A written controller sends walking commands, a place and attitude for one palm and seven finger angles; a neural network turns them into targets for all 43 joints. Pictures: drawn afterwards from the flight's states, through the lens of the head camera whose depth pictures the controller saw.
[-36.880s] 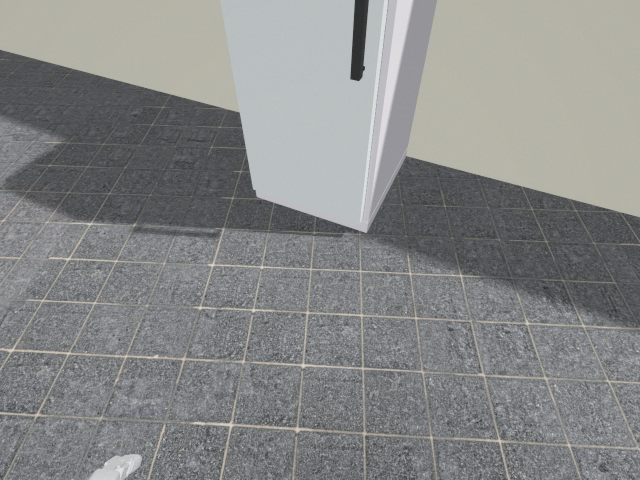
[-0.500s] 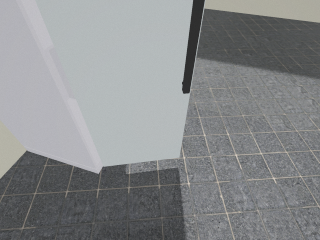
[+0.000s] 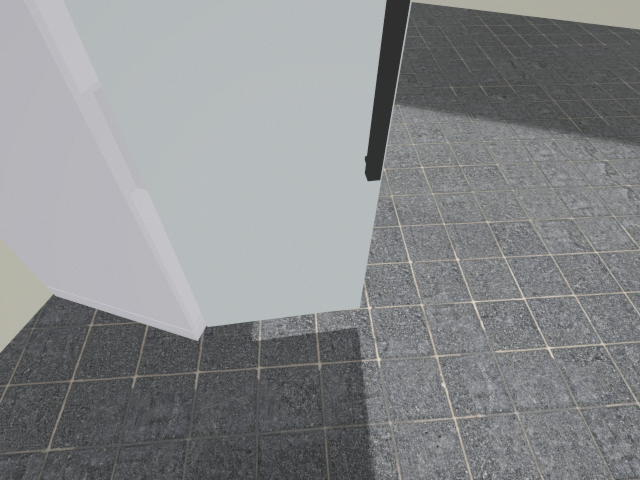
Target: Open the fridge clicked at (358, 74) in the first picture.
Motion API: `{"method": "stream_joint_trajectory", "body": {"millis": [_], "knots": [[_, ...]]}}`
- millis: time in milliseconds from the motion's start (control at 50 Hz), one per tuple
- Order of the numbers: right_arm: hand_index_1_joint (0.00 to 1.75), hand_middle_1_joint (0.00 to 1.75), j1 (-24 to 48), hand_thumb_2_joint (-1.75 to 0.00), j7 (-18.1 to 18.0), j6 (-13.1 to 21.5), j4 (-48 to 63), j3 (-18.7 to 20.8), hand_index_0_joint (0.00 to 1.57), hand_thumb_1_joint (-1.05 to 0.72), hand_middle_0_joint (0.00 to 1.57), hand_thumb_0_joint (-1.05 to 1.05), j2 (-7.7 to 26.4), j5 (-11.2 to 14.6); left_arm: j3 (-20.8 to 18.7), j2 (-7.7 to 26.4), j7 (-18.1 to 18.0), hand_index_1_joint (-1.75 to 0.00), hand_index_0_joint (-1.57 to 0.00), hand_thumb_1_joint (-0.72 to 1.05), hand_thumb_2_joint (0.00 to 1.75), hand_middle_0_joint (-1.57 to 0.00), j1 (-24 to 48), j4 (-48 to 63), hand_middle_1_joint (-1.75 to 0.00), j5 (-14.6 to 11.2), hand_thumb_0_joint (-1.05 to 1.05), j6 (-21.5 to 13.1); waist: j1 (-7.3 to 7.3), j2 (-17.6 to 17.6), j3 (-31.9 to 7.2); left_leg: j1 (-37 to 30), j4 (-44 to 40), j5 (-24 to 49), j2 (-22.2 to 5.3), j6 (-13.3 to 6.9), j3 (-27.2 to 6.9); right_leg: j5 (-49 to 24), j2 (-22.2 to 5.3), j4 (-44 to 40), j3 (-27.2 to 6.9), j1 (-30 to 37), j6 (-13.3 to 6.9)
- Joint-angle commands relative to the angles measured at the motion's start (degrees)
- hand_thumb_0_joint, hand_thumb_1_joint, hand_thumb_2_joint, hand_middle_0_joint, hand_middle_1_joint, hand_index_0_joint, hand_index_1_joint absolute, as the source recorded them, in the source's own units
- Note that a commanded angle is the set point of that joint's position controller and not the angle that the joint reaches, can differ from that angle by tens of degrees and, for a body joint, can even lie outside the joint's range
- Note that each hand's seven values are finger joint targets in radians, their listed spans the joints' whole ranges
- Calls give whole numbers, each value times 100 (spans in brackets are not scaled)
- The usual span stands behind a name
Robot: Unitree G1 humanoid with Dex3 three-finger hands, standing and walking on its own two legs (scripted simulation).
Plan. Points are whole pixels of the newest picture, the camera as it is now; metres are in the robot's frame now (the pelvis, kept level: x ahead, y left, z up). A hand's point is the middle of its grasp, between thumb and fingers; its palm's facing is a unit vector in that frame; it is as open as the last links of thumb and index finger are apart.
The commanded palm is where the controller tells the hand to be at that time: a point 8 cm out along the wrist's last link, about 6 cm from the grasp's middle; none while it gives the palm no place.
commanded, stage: look to check the result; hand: right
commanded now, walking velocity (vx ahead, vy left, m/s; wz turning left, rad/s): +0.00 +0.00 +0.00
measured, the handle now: (385, 56) +0.72 -0.06 +0.19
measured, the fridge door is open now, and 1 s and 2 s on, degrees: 64 64 64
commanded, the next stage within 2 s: stand and wait in 0.24 s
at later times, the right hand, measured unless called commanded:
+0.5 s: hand out of the picture +0.02 -0.17 -0.18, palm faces +0.00 +0.98 -0.18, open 7.4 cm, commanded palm none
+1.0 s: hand out of the picture +0.02 -0.17 -0.18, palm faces -0.01 +0.98 -0.19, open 7.4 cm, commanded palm none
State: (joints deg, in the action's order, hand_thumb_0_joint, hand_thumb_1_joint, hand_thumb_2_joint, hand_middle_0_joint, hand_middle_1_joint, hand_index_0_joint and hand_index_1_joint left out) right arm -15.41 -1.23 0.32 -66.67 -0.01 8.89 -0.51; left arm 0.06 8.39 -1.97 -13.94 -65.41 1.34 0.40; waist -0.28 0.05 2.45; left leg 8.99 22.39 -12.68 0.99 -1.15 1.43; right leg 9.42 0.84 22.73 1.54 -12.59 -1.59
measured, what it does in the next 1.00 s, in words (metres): stands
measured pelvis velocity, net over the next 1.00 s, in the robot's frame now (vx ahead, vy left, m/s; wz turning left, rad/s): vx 0.02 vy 0.00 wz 0.01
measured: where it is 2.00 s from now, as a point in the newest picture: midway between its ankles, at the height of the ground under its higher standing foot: outside the picture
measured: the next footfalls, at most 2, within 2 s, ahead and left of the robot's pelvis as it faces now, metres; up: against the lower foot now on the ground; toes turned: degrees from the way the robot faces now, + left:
none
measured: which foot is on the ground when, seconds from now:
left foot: down 0.00-1.00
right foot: down 0.00-1.00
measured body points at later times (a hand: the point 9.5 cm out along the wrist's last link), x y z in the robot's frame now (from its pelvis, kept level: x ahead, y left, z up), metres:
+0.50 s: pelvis +0.01 +0.00 +0.00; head +0.03 +0.00 +0.45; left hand +0.01 +0.23 -0.16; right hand +0.02 -0.22 -0.16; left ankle -0.01 +0.11 -0.74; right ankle +0.03 -0.10 -0.74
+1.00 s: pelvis +0.02 +0.00 +0.00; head +0.03 +0.00 +0.45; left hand +0.03 +0.23 -0.16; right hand +0.02 -0.23 -0.16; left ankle -0.01 +0.11 -0.74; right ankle +0.03 -0.10 -0.74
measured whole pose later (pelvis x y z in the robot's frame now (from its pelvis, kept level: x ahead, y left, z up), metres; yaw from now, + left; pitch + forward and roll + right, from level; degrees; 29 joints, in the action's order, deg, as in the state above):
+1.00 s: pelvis +0.02 +0.00 +0.00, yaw +1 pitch -1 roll +0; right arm -13.8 -1.1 0.9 -66.2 -0.1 10.1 -0.4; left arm 0.0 9.4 -1.9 -12.3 -66.0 1.2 0.0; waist -0.5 0.5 2.7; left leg 6.9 20.5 -12.9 1.4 -1.4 0.8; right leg 10.2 0.4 21.4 2.0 -10.5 -1.2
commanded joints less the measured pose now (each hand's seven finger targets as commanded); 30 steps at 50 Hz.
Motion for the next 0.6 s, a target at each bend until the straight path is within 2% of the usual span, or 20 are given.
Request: {"method": "stream_joint_trajectory", "body": {"millis": [0, 180, 360, 580], "knots": [[30, 30, -301, -90, -66, 54, 173, 102, 20, -90, 20, 0, 610, -22, -98, 635, -35, -30, -20, 90, 90, -20, -276, 173, -30, -32, 0, -53, -9, 5, 101, 381, -552, -77, -604, -132, -594, -10, -628, -424, -611, 125, -29], [30, 30, -267, -90, -64, 77, 182, 106, 20, -90, 20, 0, 573, -11, -90, 619, -45, -30, -20, 90, 90, -20, -248, 151, -30, -23, 0, -86, -17, -34, -66, 274, -511, 246, -626, -131, -604, -356, -645, -363, -584, 257, -27], [30, 30, -203, -90, -66, 73, 194, 97, 20, -90, 20, 0, 604, -12, -86, 651, -45, -30, -20, 90, 90, -20, -215, 133, -30, -22, 0, -84, -18, -80, 57, 279, -541, 245, -617, -131, -635, -339, -657, -421, -587, 253, -17], [30, 30, -170, -90, -66, 93, 220, 108, 20, -90, 20, 0, 647, -4, -89, 686, -46, -30, -20, 90, 90, -20, -197, 120, -30, -25, 0, -99, -21, 0, -32, 179, -558, 438, -632, -132, -642, -501, -674, -408, -566, 347, -14]]}}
